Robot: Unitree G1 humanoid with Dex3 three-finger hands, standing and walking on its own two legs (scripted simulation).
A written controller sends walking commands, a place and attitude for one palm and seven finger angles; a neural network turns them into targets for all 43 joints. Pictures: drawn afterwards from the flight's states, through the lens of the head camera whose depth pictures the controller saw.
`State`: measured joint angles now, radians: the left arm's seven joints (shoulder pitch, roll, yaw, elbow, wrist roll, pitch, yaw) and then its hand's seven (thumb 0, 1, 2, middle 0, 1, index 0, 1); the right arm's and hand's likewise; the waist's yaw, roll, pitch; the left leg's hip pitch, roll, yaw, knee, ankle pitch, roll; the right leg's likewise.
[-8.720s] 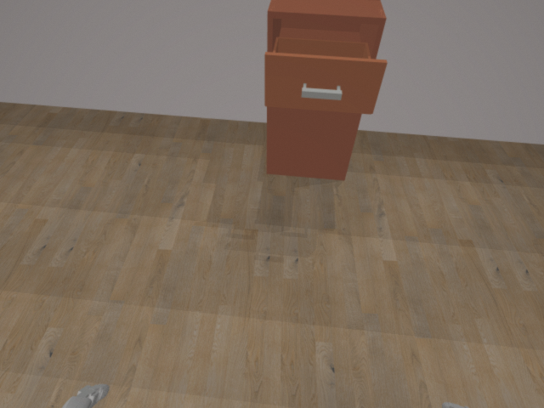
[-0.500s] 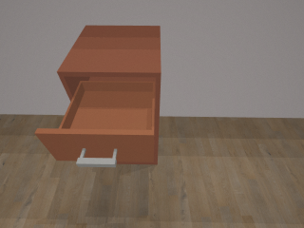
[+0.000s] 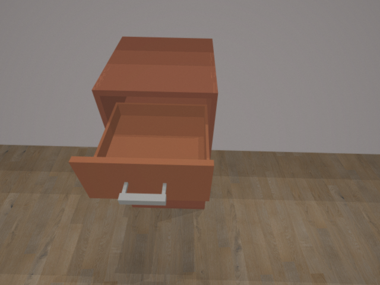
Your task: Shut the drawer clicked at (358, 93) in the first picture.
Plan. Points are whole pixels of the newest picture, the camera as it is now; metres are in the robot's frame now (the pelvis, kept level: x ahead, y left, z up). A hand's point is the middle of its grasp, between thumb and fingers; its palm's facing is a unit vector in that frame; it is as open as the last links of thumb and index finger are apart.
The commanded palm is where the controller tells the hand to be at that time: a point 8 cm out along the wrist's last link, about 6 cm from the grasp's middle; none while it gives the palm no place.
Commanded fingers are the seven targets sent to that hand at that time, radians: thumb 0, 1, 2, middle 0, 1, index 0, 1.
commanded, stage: look again from close up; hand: left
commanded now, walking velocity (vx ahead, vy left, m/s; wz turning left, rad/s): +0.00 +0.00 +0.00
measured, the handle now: (143, 192) +0.37 +0.15 -0.08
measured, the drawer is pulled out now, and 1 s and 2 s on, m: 0.29 0.29 0.29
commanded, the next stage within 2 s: shuffle to correct the standing spot in 0.02 s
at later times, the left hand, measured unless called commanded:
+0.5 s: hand out of the picture +0.03 +0.14 -0.18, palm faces +0.00 -0.99 -0.15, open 7.4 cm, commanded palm none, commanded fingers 0.00 0.90 0.90 -0.20 -0.30 -0.20 -0.30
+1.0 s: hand out of the picture +0.06 +0.18 -0.17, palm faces +0.04 -0.97 -0.23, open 7.4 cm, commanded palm none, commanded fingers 0.00 0.90 0.90 -0.20 -0.30 -0.20 -0.30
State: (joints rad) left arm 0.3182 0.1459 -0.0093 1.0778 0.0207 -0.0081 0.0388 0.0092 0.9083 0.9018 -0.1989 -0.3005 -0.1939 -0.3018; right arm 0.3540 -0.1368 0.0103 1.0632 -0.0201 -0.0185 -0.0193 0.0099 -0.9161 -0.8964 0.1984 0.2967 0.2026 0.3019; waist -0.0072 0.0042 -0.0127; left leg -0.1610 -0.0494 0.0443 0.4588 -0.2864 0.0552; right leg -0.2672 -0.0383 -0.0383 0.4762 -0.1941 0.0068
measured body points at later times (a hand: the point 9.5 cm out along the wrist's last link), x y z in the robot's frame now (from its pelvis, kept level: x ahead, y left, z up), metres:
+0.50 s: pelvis +0.06 -0.02 -0.01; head +0.07 -0.02 +0.44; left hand +0.03 +0.19 -0.17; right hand +0.01 -0.23 -0.17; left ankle -0.02 +0.08 -0.74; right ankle +0.04 -0.13 -0.74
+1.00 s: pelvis +0.02 +0.00 +0.00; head +0.03 +0.00 +0.45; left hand +0.06 +0.23 -0.15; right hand +0.07 -0.24 -0.15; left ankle -0.02 +0.07 -0.74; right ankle +0.04 -0.13 -0.74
